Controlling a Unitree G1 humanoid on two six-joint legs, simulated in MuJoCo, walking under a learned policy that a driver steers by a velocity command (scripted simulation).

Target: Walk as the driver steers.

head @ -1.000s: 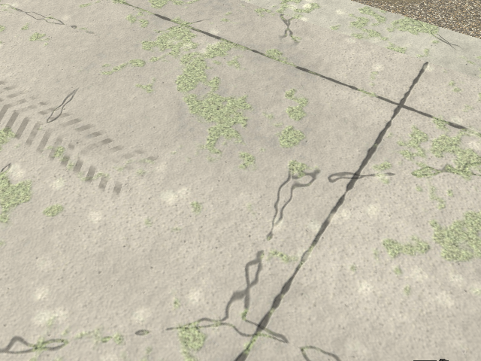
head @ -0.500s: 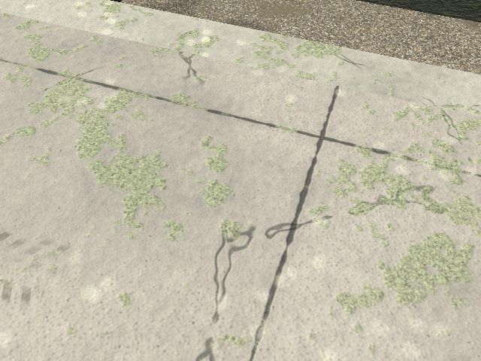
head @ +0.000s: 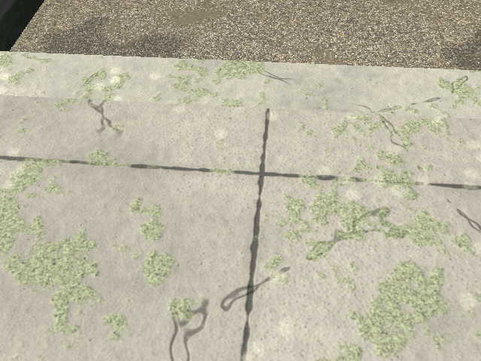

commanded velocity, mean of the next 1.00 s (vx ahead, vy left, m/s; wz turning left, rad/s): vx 0.50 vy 0.00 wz -0.17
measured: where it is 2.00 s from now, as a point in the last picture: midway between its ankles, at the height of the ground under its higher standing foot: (300, 188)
